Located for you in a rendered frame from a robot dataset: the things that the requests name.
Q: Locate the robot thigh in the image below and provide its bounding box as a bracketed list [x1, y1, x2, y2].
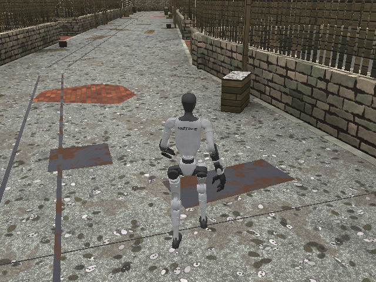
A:
[196, 163, 207, 194]
[167, 165, 182, 211]

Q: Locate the left robot upper arm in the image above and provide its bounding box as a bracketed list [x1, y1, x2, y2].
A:
[160, 117, 177, 148]

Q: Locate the robot left hand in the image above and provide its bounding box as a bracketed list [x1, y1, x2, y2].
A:
[161, 147, 175, 159]

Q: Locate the left robot forearm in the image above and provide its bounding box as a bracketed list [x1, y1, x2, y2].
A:
[159, 139, 168, 153]

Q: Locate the right robot upper arm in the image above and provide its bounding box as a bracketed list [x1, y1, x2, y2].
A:
[200, 119, 215, 152]

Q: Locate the robot right thigh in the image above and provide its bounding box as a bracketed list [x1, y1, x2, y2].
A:
[196, 163, 207, 194]

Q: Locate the robot left thigh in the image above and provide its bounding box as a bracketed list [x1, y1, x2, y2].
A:
[167, 165, 182, 211]

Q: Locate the right robot forearm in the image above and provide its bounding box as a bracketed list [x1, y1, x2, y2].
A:
[210, 143, 224, 175]

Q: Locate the robot right hand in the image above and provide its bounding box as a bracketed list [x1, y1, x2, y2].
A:
[212, 173, 226, 192]

